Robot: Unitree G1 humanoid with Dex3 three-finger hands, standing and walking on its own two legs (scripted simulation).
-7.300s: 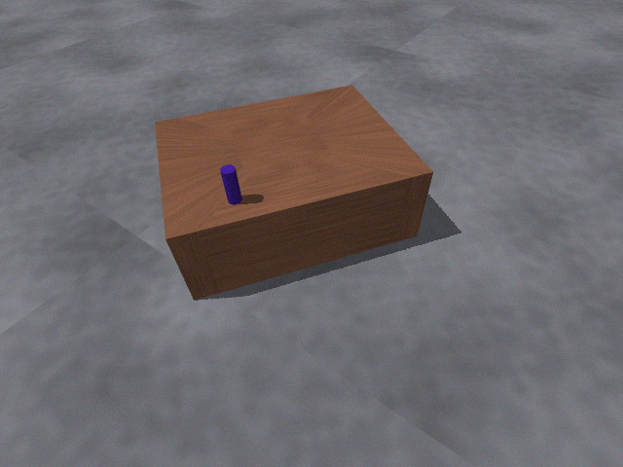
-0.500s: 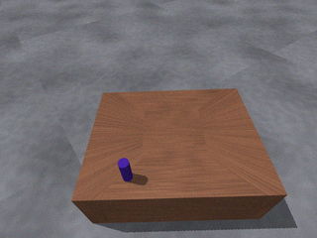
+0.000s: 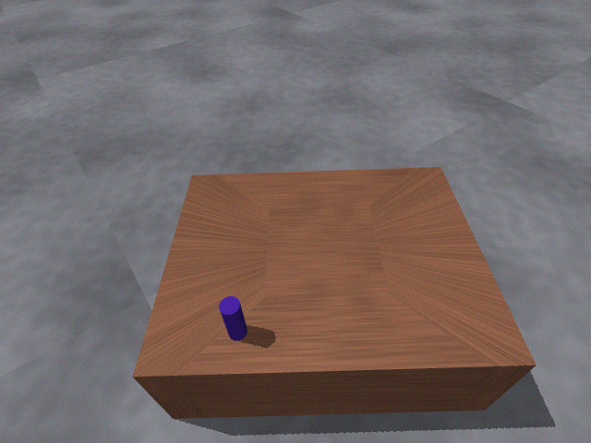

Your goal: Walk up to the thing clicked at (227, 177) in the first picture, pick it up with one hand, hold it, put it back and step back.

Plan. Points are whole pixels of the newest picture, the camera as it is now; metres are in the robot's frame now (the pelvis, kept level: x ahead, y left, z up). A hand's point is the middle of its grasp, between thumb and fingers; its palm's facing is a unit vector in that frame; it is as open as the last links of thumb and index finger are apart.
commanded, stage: stand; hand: left
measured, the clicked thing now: (234, 319) +0.50 +0.20 -0.35
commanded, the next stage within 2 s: go down in 0.16 s
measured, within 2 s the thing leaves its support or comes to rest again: neither
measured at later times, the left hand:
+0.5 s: hand out of the picture +0.16 +0.25 -0.16, palm faces +0.04 -0.94 -0.33, open 11.0 cm
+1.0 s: hand out of the picture +0.17 +0.27 -0.15, palm faces +0.05 -0.94 -0.33, open 16.9 cm
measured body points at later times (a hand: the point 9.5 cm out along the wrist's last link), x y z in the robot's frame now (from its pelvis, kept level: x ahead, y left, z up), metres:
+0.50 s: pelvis -0.01 +0.00 -0.01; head +0.04 +0.01 +0.43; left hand +0.15 +0.30 -0.13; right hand +0.09 -0.27 -0.14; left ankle +0.01 +0.14 -0.75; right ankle -0.01 -0.13 -0.75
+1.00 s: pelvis +0.02 +0.01 -0.04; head +0.06 +0.02 +0.41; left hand +0.16 +0.32 -0.13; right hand +0.18 -0.24 -0.12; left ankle +0.01 +0.14 -0.75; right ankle -0.01 -0.13 -0.75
